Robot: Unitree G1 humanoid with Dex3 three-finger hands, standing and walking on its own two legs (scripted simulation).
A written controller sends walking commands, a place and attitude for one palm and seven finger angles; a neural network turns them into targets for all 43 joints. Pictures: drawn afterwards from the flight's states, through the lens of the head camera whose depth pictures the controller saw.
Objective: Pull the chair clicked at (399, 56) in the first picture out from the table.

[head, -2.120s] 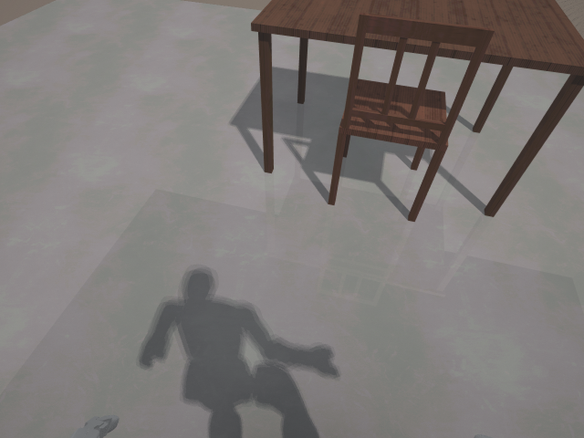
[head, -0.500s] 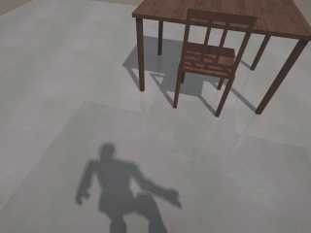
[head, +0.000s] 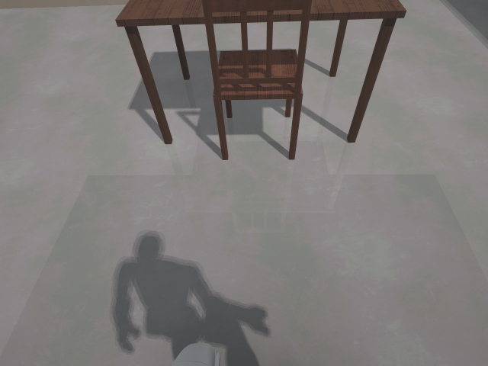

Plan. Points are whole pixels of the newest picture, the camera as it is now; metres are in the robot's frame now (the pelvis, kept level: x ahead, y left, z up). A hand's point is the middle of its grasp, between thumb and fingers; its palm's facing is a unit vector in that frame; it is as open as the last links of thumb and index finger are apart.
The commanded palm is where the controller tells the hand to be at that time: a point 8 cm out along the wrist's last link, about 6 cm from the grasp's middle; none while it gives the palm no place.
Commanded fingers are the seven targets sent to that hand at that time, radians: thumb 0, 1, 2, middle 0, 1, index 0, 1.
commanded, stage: walk to a spot facing it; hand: left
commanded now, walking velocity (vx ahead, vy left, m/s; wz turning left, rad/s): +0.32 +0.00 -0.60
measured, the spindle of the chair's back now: (244, 46) +1.26 +0.12 -0.11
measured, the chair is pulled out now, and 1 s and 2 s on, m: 0.00 0.00 0.00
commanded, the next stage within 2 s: none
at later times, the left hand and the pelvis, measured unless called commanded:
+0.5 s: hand (125, 342) +0.18 +0.28 -0.20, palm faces -0.16 -0.97 -0.18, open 7.4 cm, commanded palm none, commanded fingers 0.00 0.90 0.90 -0.20 -0.30 -0.20 -0.30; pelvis +0.18 +0.08 -0.02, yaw -17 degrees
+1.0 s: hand (229, 193) +0.56 +0.11 -0.18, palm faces -0.61 -0.79 -0.09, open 7.4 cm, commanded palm none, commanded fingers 0.00 0.90 0.90 -0.20 -0.30 -0.20 -0.30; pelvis +0.36 +0.05 -0.01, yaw -34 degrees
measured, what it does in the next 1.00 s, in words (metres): walks ahead, turning right: left foot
